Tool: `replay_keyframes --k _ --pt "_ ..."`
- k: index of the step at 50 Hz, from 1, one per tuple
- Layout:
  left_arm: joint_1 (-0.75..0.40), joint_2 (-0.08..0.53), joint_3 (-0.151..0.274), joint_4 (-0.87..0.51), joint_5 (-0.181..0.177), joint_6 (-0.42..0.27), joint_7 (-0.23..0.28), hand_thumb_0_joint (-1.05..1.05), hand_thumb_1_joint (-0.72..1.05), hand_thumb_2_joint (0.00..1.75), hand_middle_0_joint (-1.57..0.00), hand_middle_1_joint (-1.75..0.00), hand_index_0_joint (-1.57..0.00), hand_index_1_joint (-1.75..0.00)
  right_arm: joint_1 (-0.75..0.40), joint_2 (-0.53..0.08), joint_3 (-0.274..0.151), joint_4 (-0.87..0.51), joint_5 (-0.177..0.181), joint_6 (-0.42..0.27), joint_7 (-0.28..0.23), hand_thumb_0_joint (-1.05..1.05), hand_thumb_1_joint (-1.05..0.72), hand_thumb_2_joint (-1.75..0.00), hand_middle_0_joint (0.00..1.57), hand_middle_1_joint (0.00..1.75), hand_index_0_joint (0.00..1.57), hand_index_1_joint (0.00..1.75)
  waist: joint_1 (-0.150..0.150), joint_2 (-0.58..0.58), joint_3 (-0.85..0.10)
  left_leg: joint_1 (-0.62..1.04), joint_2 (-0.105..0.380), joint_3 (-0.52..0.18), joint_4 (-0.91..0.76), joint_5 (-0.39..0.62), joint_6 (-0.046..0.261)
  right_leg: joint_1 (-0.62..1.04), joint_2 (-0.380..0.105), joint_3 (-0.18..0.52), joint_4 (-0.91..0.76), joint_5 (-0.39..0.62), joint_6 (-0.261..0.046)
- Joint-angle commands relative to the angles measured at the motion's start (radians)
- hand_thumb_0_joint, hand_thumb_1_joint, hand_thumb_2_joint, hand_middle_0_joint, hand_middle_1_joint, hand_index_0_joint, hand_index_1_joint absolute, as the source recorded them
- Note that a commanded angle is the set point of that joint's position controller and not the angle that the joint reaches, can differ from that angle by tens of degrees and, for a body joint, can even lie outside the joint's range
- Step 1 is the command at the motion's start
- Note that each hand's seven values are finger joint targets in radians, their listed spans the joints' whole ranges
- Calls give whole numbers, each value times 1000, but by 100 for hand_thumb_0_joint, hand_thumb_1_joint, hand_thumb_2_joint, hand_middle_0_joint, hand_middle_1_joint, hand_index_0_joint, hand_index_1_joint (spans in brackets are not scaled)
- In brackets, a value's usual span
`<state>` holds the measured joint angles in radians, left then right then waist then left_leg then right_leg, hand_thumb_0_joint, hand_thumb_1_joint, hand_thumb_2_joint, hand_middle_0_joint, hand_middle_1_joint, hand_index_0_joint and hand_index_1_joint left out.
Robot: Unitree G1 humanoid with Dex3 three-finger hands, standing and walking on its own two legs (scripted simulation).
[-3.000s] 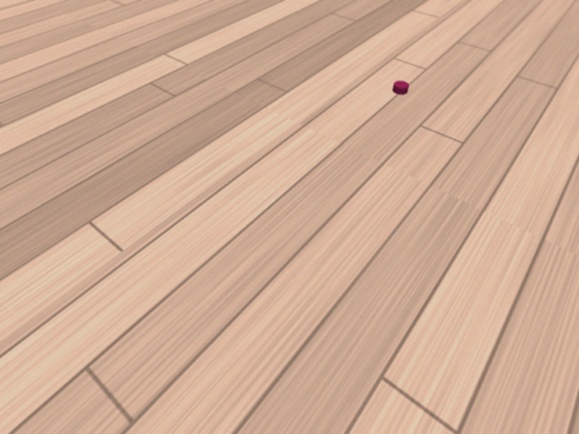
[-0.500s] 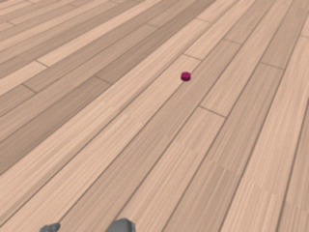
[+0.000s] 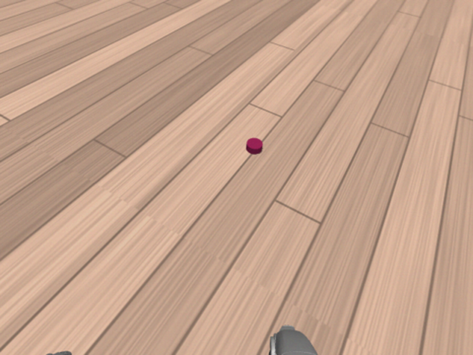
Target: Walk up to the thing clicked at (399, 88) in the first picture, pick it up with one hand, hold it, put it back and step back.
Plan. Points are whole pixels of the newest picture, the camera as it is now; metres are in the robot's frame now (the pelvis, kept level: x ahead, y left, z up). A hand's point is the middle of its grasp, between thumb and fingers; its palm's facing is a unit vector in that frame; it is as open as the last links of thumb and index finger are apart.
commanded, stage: walk up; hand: left
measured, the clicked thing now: (254, 146) +1.34 -0.18 -0.75
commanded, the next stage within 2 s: none
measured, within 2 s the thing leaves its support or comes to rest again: neither
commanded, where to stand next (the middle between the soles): +0.98 -0.39 m, yaw +8 degrees
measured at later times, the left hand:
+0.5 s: hand (160, 292) +0.27 +0.15 -0.14, palm faces +0.05 -0.94 -0.33, open 7.4 cm
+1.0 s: hand (211, 184) +0.55 +0.05 -0.14, palm faces +0.03 -0.91 -0.41, open 7.4 cm
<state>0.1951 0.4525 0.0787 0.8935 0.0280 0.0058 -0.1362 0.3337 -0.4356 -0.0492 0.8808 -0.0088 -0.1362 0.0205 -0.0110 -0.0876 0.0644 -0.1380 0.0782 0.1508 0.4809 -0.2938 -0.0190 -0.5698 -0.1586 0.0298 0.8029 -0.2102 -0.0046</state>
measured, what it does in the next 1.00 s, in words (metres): walks ahead: right foot, then left foot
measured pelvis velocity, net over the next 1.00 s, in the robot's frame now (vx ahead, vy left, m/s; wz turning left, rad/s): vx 0.46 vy -0.25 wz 0.04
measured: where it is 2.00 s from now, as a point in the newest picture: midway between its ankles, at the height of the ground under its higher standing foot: (305, 218)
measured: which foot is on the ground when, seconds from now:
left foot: down 0.00-0.12, up 0.14-0.54, down 0.56-0.94, up 0.96-1.00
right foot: up 0.00-0.10, down 0.12-0.58, up 0.60-0.92, down 0.94-1.00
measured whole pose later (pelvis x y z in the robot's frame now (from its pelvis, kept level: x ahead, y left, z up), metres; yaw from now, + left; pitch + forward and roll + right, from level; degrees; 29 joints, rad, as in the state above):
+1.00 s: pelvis +0.46 -0.25 -0.03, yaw +3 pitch -3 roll +1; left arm 0.23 0.45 0.10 0.85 0.04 -0.03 -0.11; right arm 0.33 -0.48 -0.07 0.94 -0.02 -0.07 -0.01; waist 0.01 0.01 0.03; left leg -0.31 0.15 -0.01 0.94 -0.49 0.03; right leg -0.43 -0.10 -0.06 0.77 -0.29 0.01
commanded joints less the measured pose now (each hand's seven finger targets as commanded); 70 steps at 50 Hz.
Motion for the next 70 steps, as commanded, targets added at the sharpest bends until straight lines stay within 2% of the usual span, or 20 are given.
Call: replay_keyframes --k 1,5,7,8,12,21,26,27,29,30,35,44,47,48,49,54,60,64,67,70 --pt "-86 155 60 -80 -10 -35 -7 0 90 90 -20 -30 -20 -30 -45 -320 -95 -57 6 -19 -18 0 -90 -90 20 30 20 30 15 215 -27 -149 202 -124 -221 -16 181 185 31 -82 -132 91 -8" --pt "62 199 94 -33 -2 -44 12 0 90 90 -20 -30 -20 -30 -30 -279 -79 -37 1 3 -26 0 -90 -90 20 30 20 30 113 99 -117 -179 138 -27 194 294 123 487 123 -144 -245 -26 -45" --pt "219 370 134 -20 -2 -63 47 0 90 90 -20 -30 -20 -30 21 -134 -26 -82 22 7 -31 0 -90 -90 20 30 20 30 165 -349 -160 -627 -94 -9 725 -216 52 726 -229 495 -568 -350 -176" --pt "152 362 128 -43 -23 -57 54 0 90 90 -20 -30 -20 -30 -44 -226 -53 -68 9 20 -42 0 -90 -90 20 30 20 30 157 -194 -133 -619 -4 -135 817 -217 63 624 -261 537 -584 -424 -222" --pt "10 228 83 -85 -24 -67 71 0 90 90 -20 -30 -20 -30 45 -222 -52 20 18 23 -19 0 -90 -90 20 30 20 30 40 -114 -46 -467 71 -171 617 -14 63 391 -90 157 -539 -162 -182" --pt "78 202 72 -136 -4 -73 62 0 90 90 -20 -30 -20 -30 -88 -185 -58 -40 1 34 8 0 -90 -90 20 30 20 30 81 -15 17 -418 41 -92 238 128 26 393 -78 40 -574 -100 -182" --pt "71 199 58 -151 -8 -57 66 0 90 90 -20 -30 -20 -30 -1 -179 -71 -31 3 16 -7 0 -90 -90 20 30 20 30 1 74 -28 -74 -56 -12 83 148 66 308 -35 -60 -315 240 -150" --pt "95 166 44 -159 -6 -59 69 0 90 90 -20 -30 -20 -30 116 -217 -85 -6 0 10 -20 0 -90 -90 20 30 20 30 -54 171 -115 125 -58 -46 37 109 103 257 15 -103 -91 333 -121" --pt "171 104 33 -172 -16 -54 80 0 90 90 -20 -30 -20 -30 239 -368 -128 -35 -15 10 -52 0 -90 -90 20 30 20 30 -87 348 -226 436 415 -831 -135 -83 299 -196 216 -88 381 -349 -5" --pt "118 244 57 -162 -8 -44 89 0 90 90 -20 -30 -20 -30 200 -370 -137 -43 31 15 -54 0 -90 -90 20 30 20 30 -100 146 -243 359 464 -893 -164 -103 372 -178 136 79 488 -332 -14" --pt "155 184 52 -97 -9 -32 62 0 90 90 -20 -30 -20 -30 -7 -262 -79 -76 18 3 -49 0 -90 -90 20 30 20 30 22 157 -35 -84 251 -283 -157 130 249 -16 24 56 320 -167 1" --pt "109 176 79 -59 -1 -23 14 0 90 90 -20 -30 -20 -30 -125 -338 -102 -74 0 6 -24 0 -90 -90 20 30 20 30 72 236 -27 -337 195 -162 -133 -328 181 321 59 -127 -90 18 -6" --pt "254 268 121 -26 17 -49 38 0 90 90 -20 -30 -20 -30 -52 -202 -54 -56 -13 28 -28 0 -90 -90 20 30 20 30 156 -151 -68 -476 44 -26 455 -179 114 552 51 12 -308 -316 -47" --pt "291 346 125 -51 14 -65 57 0 90 90 -20 -30 -20 -30 -63 -126 -23 -93 7 24 -31 0 -90 -90 20 30 20 30 172 -356 -49 -695 -100 -37 713 -262 61 568 -180 484 -568 -425 -147" --pt "230 362 117 -73 -4 -65 65 0 90 90 -20 -30 -20 -30 -118 -217 -54 -91 2 32 -45 0 -90 -90 20 30 20 30 152 -229 -18 -686 -41 -159 783 -254 59 497 -258 584 -606 -394 -217" --pt "69 230 76 -114 -15 -69 85 0 90 90 -20 -30 -20 -30 24 -223 -51 18 10 25 -20 0 -90 -90 20 30 20 30 40 -128 -15 -471 44 -139 541 -92 53 346 -116 159 -481 -79 -228" --pt "98 224 61 -151 -4 -68 80 0 90 90 -20 -30 -20 -30 -52 -184 -56 -34 3 26 -3 0 -90 -90 20 30 20 30 65 -68 -32 -335 -6 -74 265 8 48 336 -115 86 -478 -72 -230" --pt "52 183 30 -182 -5 -56 74 0 90 90 -20 -30 -20 -30 94 -213 -81 4 2 11 -18 0 -90 -90 20 30 20 30 -49 89 -76 100 -65 -57 85 98 83 104 -35 -38 -222 -18 -158" --pt "115 217 43 -174 -3 -38 87 0 90 90 -20 -30 -20 -30 179 -376 -125 -39 15 10 -50 0 -90 -90 20 30 20 30 -82 194 -128 238 421 -901 -225 -335 323 -220 129 42 383 -336 -33" --pt "127 212 46 -133 -6 -31 86 0 90 90 -20 -30 -20 -30 50 -282 -90 -62 17 9 -53 0 -90 -90 20 30 20 30 -4 102 -27 50 294 -540 -187 -101 263 -159 48 99 378 -186 -14"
